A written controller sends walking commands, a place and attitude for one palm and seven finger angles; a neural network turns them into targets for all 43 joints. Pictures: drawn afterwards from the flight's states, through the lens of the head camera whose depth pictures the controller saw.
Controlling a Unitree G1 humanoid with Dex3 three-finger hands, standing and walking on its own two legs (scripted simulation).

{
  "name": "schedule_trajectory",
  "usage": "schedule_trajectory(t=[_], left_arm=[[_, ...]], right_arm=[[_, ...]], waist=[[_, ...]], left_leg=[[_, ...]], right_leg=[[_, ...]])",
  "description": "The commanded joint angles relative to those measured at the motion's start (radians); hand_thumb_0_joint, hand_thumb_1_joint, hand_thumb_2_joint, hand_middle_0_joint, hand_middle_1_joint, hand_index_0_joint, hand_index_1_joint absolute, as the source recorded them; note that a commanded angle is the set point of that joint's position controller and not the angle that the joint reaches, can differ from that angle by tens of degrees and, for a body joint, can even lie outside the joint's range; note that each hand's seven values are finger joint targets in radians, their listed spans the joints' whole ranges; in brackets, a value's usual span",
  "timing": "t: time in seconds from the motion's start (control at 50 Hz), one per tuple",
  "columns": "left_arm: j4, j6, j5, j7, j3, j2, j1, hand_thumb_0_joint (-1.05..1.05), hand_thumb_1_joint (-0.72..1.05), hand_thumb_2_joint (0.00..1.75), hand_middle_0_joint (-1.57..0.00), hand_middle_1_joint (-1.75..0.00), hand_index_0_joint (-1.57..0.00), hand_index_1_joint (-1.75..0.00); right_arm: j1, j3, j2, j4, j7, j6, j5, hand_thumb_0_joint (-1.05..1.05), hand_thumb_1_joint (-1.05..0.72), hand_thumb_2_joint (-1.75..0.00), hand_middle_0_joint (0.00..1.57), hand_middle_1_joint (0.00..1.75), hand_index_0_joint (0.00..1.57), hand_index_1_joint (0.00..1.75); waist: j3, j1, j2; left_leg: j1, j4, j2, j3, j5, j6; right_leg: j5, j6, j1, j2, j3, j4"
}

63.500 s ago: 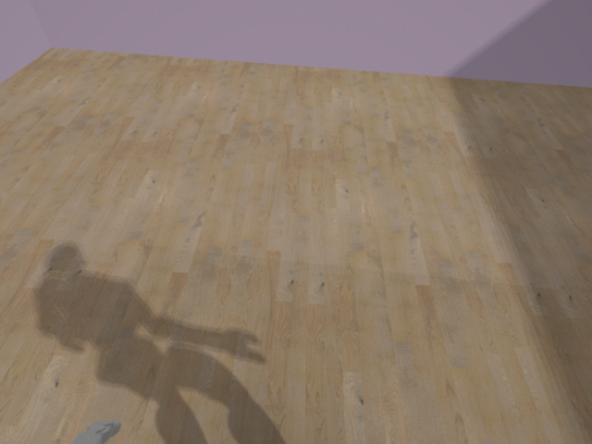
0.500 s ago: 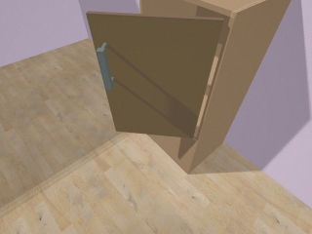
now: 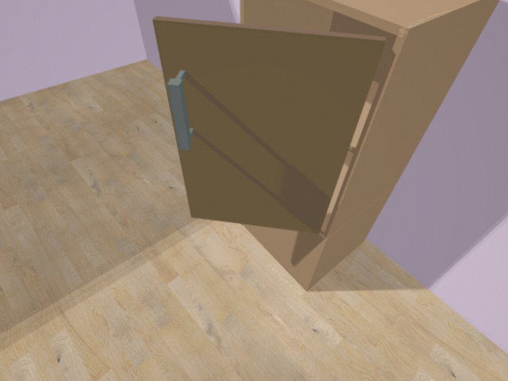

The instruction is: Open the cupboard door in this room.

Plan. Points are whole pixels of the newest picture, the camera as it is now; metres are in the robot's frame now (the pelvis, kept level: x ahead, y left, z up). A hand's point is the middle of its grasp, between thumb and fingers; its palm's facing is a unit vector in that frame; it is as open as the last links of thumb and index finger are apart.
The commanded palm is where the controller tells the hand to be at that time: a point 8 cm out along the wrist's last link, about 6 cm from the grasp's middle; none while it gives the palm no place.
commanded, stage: come to a stop and stand still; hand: left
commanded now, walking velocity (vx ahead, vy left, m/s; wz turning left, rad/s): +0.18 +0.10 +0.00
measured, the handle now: (183, 111) +0.60 +0.20 +0.09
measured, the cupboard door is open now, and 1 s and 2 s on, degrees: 43 43 43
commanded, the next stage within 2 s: look again from close up in 1.34 s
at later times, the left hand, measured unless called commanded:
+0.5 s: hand (153, 371) +0.17 +0.20 -0.17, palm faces +0.01 -0.97 -0.22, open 7.4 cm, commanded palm none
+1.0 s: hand out of the picture +0.07 +0.25 -0.17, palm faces +0.07 -0.96 -0.26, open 7.3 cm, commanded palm none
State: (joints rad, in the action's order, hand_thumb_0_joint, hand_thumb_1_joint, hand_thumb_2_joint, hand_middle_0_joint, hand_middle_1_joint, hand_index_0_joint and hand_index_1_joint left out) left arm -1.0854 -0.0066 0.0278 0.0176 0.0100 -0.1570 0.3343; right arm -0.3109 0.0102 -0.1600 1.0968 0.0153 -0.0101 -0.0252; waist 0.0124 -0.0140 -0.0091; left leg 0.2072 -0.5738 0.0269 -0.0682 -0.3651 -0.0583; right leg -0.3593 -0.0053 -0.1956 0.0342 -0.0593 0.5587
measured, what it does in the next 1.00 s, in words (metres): steps on the spot: right foot, then left foot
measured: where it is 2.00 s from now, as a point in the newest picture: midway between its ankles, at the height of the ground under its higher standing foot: outside the picture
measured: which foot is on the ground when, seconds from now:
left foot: down 0.00-0.54, up 0.56-0.88, down 0.90-1.00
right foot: down 0.00-0.12, up 0.14-0.50, down 0.52-1.00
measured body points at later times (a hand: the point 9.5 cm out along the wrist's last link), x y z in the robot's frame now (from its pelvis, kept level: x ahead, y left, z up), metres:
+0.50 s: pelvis +0.07 +0.01 +0.00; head +0.13 +0.01 +0.45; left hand +0.17 +0.25 -0.15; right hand +0.05 -0.20 -0.16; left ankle -0.03 +0.08 -0.73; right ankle +0.11 -0.09 -0.72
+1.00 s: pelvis +0.05 +0.05 +0.00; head +0.03 +0.05 +0.45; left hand +0.07 +0.30 -0.15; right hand +0.14 -0.18 -0.14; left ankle +0.05 +0.13 -0.73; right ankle +0.11 -0.09 -0.73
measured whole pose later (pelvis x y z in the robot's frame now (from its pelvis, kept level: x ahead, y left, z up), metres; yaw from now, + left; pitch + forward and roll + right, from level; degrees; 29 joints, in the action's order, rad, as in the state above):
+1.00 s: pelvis +0.05 +0.05 +0.00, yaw +0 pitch -3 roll +0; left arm -0.99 0.05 0.03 0.05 0.02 -0.19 0.31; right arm -0.22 -0.03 -0.19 0.91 0.02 0.02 -0.02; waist 0.01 -0.02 0.02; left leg 0.24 -0.62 0.03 -0.06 -0.34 -0.06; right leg -0.28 0.00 -0.32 0.06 -0.05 0.62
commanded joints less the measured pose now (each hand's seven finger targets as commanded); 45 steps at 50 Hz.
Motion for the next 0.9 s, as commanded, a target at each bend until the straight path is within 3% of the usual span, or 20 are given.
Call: schedule_trajectory(t=[0.0,0.06,0.08,0.1,0.12,0.14,0.18,0.26,0.36,0.46,0.48,0.5,0.52,0.54,0.62,0.76,0.8,0.82,0.86,0.88], left_arm=[[0.015,-0.024,-0.003,0.012,0.049,-0.163,0.107,0.0,0.9,0.9,-0.2,-0.3,-0.2,-0.3],[0.033,-0.02,-0.001,0.01,0.047,-0.13,0.055,0.0,0.9,0.9,-0.2,-0.3,-0.2,-0.3],[0.052,-0.018,-0.001,0.009,0.038,-0.089,0.018,0.0,0.9,0.9,-0.2,-0.3,-0.2,-0.3],[0.075,-0.02,-0.005,0.017,0.021,-0.056,-0.043,0.0,0.9,0.9,-0.2,-0.3,-0.2,-0.3],[0.08,-0.015,-0.009,0.027,0.025,-0.083,-0.062,0.0,0.9,0.9,-0.2,-0.3,-0.2,-0.3],[0.075,-0.011,-0.014,0.03,0.027,-0.081,-0.061,0.0,0.9,0.9,-0.2,-0.3,-0.2,-0.3],[0.072,-0.006,-0.012,0.026,0.027,-0.064,-0.076,0.0,0.9,0.9,-0.2,-0.3,-0.2,-0.3],[0.077,0.023,-0.011,0.023,0.033,-0.057,-0.068,0.0,0.9,0.9,-0.2,-0.3,-0.2,-0.3],[0.127,0.031,-0.004,0.023,0.042,-0.059,-0.133,0.0,0.9,0.9,-0.2,-0.3,-0.2,-0.3],[0.14,0.009,-0.003,0.023,0.054,-0.098,-0.047,0.0,0.9,0.9,-0.2,-0.3,-0.2,-0.3],[0.126,-0.001,0.002,0.026,0.06,-0.132,0.006,0.0,0.9,0.9,-0.2,-0.3,-0.2,-0.3],[0.113,-0.012,0.006,0.035,0.071,-0.19,0.061,0.0,0.9,0.9,-0.2,-0.3,-0.2,-0.3],[0.101,-0.014,-0.004,0.035,0.072,-0.21,0.105,0.0,0.9,0.9,-0.2,-0.3,-0.2,-0.3],[0.112,-0.015,-0.006,0.039,0.06,-0.192,0.062,0.0,0.9,0.9,-0.2,-0.3,-0.2,-0.3],[0.178,-0.008,-0.003,0.035,0.048,-0.152,-0.104,0.0,0.9,0.9,-0.2,-0.3,-0.2,-0.3],[0.182,0.001,0.007,0.023,0.076,-0.219,-0.052,0.0,0.9,0.9,-0.2,-0.3,-0.2,-0.3],[0.182,0.006,0.004,0.02,0.073,-0.213,-0.061,0.0,0.9,0.9,-0.2,-0.3,-0.2,-0.3],[0.168,-0.01,0.001,0.063,0.064,-0.237,-0.011,0.0,0.9,0.9,-0.2,-0.3,-0.2,-0.3],[0.204,0.004,-0.006,0.049,0.054,-0.23,-0.059,0.0,0.9,0.9,-0.2,-0.3,-0.2,-0.3],[0.198,0.01,-0.007,0.044,0.042,-0.184,-0.087,0.0,0.9,0.9,-0.2,-0.3,-0.2,-0.3]], right_arm=[[-0.011,-0.017,-0.058,-0.071,-0.001,-0.029,0.002,0.0,-0.9,-0.9,0.2,0.3,0.2,0.3],[-0.102,-0.017,-0.071,-0.038,0.001,-0.046,0.006,0.0,-0.9,-0.9,0.2,0.3,0.2,0.3],[-0.198,-0.031,-0.121,0.001,0.009,-0.052,0.001,0.0,-0.9,-0.9,0.2,0.3,0.2,0.3],[-0.295,-0.032,-0.146,0.029,0.025,-0.051,-0.001,0.0,-0.9,-0.9,0.2,0.3,0.2,0.3],[-0.301,-0.015,-0.127,0.041,0.041,-0.045,0.001,0.0,-0.9,-0.9,0.2,0.3,0.2,0.3],[-0.255,-0.009,-0.105,0.026,0.047,-0.045,0.003,0.0,-0.9,-0.9,0.2,0.3,0.2,0.3],[-0.161,-0.016,-0.1,-0.011,0.049,-0.046,0.003,0.0,-0.9,-0.9,0.2,0.3,0.2,0.3],[-0.083,-0.033,-0.119,-0.039,0.054,-0.041,0.012,0.0,-0.9,-0.9,0.2,0.3,0.2,0.3],[-0.093,-0.061,-0.117,-0.047,0.053,-0.013,0.001,0.0,-0.9,-0.9,0.2,0.3,0.2,0.3],[-0.058,-0.083,-0.138,-0.074,0.042,-0.005,0.012,0.0,-0.9,-0.9,0.2,0.3,0.2,0.3],[-0.061,-0.083,-0.123,-0.081,0.038,-0.004,0.018,0.0,-0.9,-0.9,0.2,0.3,0.2,0.3],[-0.089,-0.082,-0.089,-0.089,0.032,-0.006,0.024,0.0,-0.9,-0.9,0.2,0.3,0.2,0.3],[-0.063,-0.08,-0.061,-0.109,0.032,-0.005,0.031,0.0,-0.9,-0.9,0.2,0.3,0.2,0.3],[-0.032,-0.075,-0.045,-0.11,0.037,0.007,0.027,0.0,-0.9,-0.9,0.2,0.3,0.2,0.3],[0.003,-0.072,-0.035,-0.1,0.01,0.047,0.015,0.0,-0.9,-0.9,0.2,0.3,0.2,0.3],[0.055,-0.063,-0.04,-0.145,-0.005,0.031,0.015,0.0,-0.9,-0.9,0.2,0.3,0.2,0.3],[0.028,-0.061,-0.034,-0.141,-0.003,0.021,0.017,0.0,-0.9,-0.9,0.2,0.3,0.2,0.3],[0.044,-0.082,-0.125,-0.204,0.001,0.016,0.022,0.0,-0.9,-0.9,0.2,0.3,0.2,0.3],[0.065,-0.069,-0.074,-0.241,0.0,0.014,0.019,0.0,-0.9,-0.9,0.2,0.3,0.2,0.3],[0.022,-0.063,-0.093,-0.239,-0.003,0.008,0.013,0.0,-0.9,-0.9,0.2,0.3,0.2,0.3]], waist=[[0.106,-0.015,-0.156],[0.061,0.035,-0.016],[0.034,0.071,0.163],[0.04,0.1,0.322],[0.034,0.087,0.263],[0.034,0.066,0.167],[0.077,0.035,0.08],[0.049,0.004,0.101],[0.028,0.021,0.131],[-0.041,-0.038,0.119],[-0.067,-0.057,0.04],[-0.146,-0.059,-0.13],[-0.177,-0.076,-0.197],[-0.137,-0.057,-0.152],[-0.013,0.019,-0.104],[-0.077,-0.016,-0.131],[-0.075,0.004,-0.148],[-0.256,0.026,0.085],[-0.188,0.032,0.113],[-0.123,0.049,0.141]], left_leg=[[0.209,-0.049,-0.029,-0.009,0.011,0.02],[-0.033,0.114,-0.065,0.04,0.207,0.003],[-0.191,0.141,-0.187,0.199,0.507,-0.054],[-0.334,0.197,-0.324,0.353,1.034,-0.107],[-0.366,0.159,-0.354,0.338,1.367,-0.114],[-0.339,0.146,-0.351,0.278,1.416,-0.123],[-0.247,0.172,-0.313,0.226,1.281,-0.129],[-0.194,0.208,-0.255,0.136,1.166,-0.078],[-0.251,0.15,-0.259,0.136,1.248,-0.065],[-0.203,-0.019,-0.227,0.125,1.155,-0.026],[-0.119,-0.132,-0.183,0.114,0.97,0.001],[0.054,-0.347,-0.071,0.058,0.485,0.036],[0.172,-0.558,0.048,0.05,-0.255,0.055],[0.18,-0.596,0.005,0.156,-0.284,0.048],[0.189,-0.577,-0.032,0.102,-0.129,0.087],[0.149,-0.228,-0.025,0.026,-0.081,0.098],[0.049,-0.083,-0.012,0.006,0.009,0.094],[0.015,-0.104,-0.001,-0.013,-0.028,0.11],[-0.018,0.072,-0.017,0.004,0.043,0.071],[-0.029,0.133,-0.089,0.064,0.096,0.048]], right_leg=[[0.058,0.167,0.062,0.235,0.284,-0.214],[0.21,0.12,-0.051,0.128,0.122,-0.031],[0.151,0.067,-0.195,0.017,-0.002,0.186],[-0.2,0.025,-0.4,-0.041,-0.046,0.384],[-0.261,0.022,-0.431,-0.005,0.042,0.458],[-0.234,0.022,-0.405,0.024,0.061,0.461],[-0.157,0.018,-0.359,0.042,0.046,0.414],[0.028,0.007,-0.27,0.013,0.008,0.335],[0.033,0.022,-0.279,-0.025,-0.035,0.257],[0.227,0.05,-0.059,-0.027,-0.035,-0.019],[0.491,0.07,0.062,0.028,0.014,-0.088],[0.975,0.163,0.221,0.228,0.225,-0.032],[1.322,0.308,0.261,0.412,0.372,-0.055],[1.189,0.334,0.173,0.407,0.339,-0.087],[0.759,0.234,-0.081,0.265,0.181,-0.18],[0.503,0.218,-0.02,0.245,0.22,-0.169],[0.409,0.181,-0.074,0.216,0.201,-0.148],[0.726,0.156,0.097,0.283,0.337,-0.117],[0.296,0.129,-0.033,0.201,0.215,-0.056],[0.141,0.083,-0.093,0.122,0.12,-0.014]])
